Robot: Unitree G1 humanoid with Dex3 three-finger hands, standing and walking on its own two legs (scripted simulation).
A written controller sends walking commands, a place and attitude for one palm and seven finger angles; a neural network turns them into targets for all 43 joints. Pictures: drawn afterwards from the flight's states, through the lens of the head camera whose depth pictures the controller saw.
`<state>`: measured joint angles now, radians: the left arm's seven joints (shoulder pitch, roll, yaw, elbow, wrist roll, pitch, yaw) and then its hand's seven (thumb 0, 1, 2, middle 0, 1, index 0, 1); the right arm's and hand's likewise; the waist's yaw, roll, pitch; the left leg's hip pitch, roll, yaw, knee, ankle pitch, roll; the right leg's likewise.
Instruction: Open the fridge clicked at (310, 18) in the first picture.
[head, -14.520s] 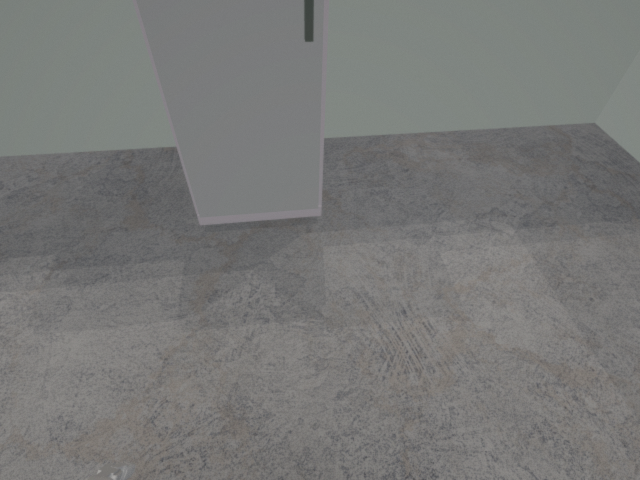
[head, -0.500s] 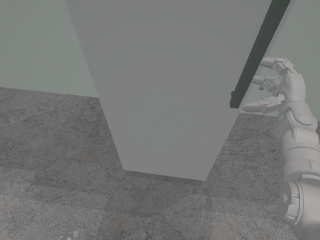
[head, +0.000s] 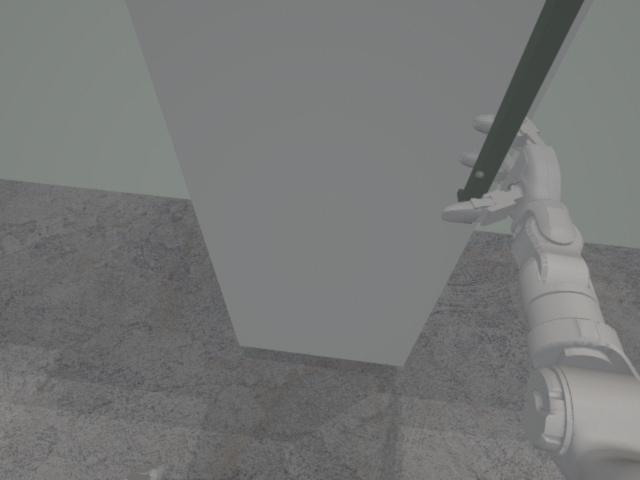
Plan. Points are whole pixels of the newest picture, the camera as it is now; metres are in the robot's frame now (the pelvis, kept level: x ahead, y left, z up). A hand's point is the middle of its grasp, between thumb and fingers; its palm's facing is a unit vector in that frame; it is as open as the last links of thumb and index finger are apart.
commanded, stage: slide the fingers in behind the handle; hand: right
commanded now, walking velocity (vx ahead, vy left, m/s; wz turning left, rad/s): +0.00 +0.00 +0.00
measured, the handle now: (529, 57) +0.51 -0.15 +0.28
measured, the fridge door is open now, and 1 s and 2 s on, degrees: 0 0 0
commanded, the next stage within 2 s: grip the handle and tug to test in 0.76 s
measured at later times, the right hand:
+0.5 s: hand (478, 176) +0.46 -0.13 +0.16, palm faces -0.01 +1.00 -0.01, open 14.0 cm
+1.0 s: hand (479, 175) +0.46 -0.13 +0.15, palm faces +0.00 +1.00 +0.00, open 13.5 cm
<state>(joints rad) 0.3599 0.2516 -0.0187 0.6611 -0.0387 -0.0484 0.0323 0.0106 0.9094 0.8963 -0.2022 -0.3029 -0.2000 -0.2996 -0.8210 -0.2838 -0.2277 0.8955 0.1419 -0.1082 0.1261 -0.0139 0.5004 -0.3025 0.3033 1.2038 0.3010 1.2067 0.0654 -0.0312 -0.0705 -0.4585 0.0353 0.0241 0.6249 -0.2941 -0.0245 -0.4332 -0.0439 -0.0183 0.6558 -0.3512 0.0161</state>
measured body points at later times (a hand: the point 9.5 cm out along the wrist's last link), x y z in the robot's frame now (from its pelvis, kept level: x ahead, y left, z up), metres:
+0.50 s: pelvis -0.01 +0.01 +0.00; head +0.03 +0.01 +0.45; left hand +0.06 +0.27 -0.11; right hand +0.45 -0.19 +0.16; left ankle +0.01 +0.14 -0.72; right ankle -0.02 -0.13 -0.72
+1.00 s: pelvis -0.01 +0.00 +0.00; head +0.03 +0.00 +0.45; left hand +0.05 +0.26 -0.12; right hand +0.46 -0.19 +0.16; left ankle +0.01 +0.14 -0.72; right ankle -0.02 -0.13 -0.72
